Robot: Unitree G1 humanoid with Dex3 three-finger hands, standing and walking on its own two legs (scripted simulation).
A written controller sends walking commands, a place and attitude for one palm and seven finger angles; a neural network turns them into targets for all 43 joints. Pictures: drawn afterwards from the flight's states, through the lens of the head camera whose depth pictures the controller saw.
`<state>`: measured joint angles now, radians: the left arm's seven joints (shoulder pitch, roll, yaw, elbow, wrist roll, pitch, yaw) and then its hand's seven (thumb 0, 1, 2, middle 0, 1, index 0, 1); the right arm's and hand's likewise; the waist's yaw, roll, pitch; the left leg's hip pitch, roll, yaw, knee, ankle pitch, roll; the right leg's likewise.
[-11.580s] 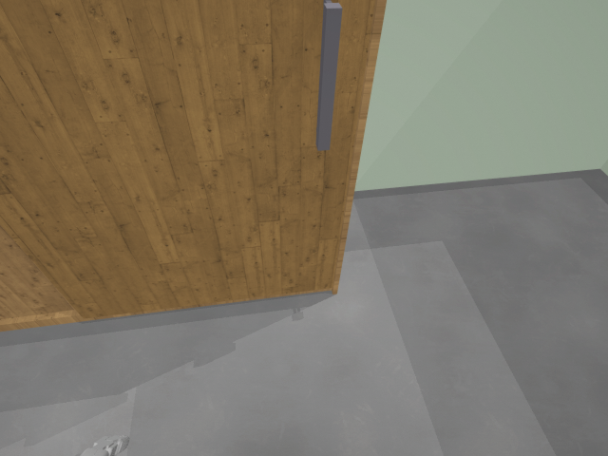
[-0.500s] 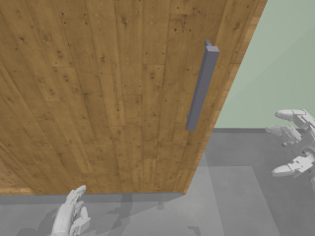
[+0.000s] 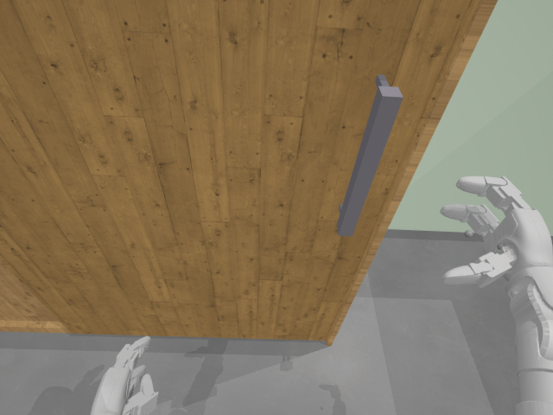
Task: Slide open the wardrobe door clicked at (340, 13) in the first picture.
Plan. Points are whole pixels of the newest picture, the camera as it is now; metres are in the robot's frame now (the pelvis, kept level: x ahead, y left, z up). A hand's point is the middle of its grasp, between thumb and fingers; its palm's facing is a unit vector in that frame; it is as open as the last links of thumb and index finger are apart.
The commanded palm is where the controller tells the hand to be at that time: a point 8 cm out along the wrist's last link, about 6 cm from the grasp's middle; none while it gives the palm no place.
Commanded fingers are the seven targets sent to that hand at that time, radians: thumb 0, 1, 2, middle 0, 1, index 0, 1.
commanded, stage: move the hooked fingers beside the handle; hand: right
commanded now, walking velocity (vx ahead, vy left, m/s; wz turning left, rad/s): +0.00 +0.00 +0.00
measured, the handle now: (360, 165) +0.48 -0.11 +0.12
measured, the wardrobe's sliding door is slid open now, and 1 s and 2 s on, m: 0.00 0.00 0.00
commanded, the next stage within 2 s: feel for the door with the fingertips in 1.68 s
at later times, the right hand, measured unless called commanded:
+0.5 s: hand (429, 203) +0.39 -0.19 +0.14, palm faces -0.01 +1.00 -0.01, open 14.0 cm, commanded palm +0.37 -0.24 +0.14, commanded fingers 0.00 0.50 -0.30 0.30 1.20 0.30 1.20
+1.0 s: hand (416, 184) +0.43 -0.18 +0.13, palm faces -0.02 +1.00 +0.00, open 14.0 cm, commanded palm +0.40 -0.24 +0.14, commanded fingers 0.00 0.50 -0.30 0.30 1.20 0.30 1.20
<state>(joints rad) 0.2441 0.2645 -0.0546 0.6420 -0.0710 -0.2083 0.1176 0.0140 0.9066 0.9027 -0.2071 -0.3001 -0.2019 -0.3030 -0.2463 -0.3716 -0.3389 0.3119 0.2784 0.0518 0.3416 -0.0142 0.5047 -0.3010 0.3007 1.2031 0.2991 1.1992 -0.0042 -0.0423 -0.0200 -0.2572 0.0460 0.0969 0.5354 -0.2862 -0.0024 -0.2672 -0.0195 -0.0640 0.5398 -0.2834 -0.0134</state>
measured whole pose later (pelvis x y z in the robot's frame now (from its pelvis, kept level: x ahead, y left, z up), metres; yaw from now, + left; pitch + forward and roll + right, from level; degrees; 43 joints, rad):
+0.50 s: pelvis +0.00 +0.01 +0.00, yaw +0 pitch +2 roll +0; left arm 0.27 0.27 -0.04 0.66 -0.07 -0.13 0.10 0.01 0.91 0.90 -0.21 -0.30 -0.20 -0.30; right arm -0.47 -0.37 -0.29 0.57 0.23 -0.01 0.28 -0.01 0.50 -0.30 0.30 1.20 0.30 1.20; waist 0.03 -0.04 -0.02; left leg -0.30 0.04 0.10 0.56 -0.29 0.01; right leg -0.31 -0.03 -0.06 0.55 -0.28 0.00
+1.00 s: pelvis +0.00 +0.00 +0.00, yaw +1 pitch +5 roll +0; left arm 0.34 0.28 -0.02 0.67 -0.07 -0.06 0.08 0.01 0.91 0.90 -0.21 -0.30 -0.20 -0.30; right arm -0.64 -0.41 -0.32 0.83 0.20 -0.12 0.28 -0.01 0.50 -0.30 0.30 1.20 0.30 1.20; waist 0.07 -0.02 -0.04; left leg -0.38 0.03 0.08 0.57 -0.29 0.01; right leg -0.38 -0.04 -0.08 0.58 -0.30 -0.01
